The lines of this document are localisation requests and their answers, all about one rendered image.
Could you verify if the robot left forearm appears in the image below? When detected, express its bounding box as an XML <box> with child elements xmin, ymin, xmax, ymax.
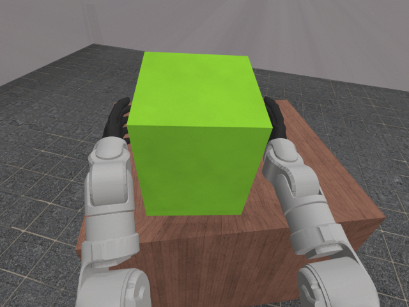
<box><xmin>75</xmin><ymin>136</ymin><xmax>140</xmax><ymax>307</ymax></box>

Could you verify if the robot right forearm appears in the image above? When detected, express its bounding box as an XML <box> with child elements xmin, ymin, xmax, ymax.
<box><xmin>262</xmin><ymin>138</ymin><xmax>380</xmax><ymax>305</ymax></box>

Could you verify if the left robot hand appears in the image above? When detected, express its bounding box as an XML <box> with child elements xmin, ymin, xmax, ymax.
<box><xmin>102</xmin><ymin>97</ymin><xmax>131</xmax><ymax>144</ymax></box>

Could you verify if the right robot upper arm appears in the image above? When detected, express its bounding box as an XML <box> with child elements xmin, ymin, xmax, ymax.
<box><xmin>297</xmin><ymin>256</ymin><xmax>380</xmax><ymax>307</ymax></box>

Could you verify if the left robot upper arm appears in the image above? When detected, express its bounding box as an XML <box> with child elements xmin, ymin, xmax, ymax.
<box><xmin>77</xmin><ymin>268</ymin><xmax>151</xmax><ymax>307</ymax></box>

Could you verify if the right robot hand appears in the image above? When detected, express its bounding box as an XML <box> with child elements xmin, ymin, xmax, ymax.
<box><xmin>264</xmin><ymin>96</ymin><xmax>287</xmax><ymax>144</ymax></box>

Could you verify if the carton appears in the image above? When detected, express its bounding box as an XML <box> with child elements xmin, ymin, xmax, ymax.
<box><xmin>127</xmin><ymin>52</ymin><xmax>273</xmax><ymax>216</ymax></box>

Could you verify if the pedestal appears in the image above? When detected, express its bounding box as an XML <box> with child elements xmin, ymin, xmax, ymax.
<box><xmin>75</xmin><ymin>100</ymin><xmax>386</xmax><ymax>307</ymax></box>

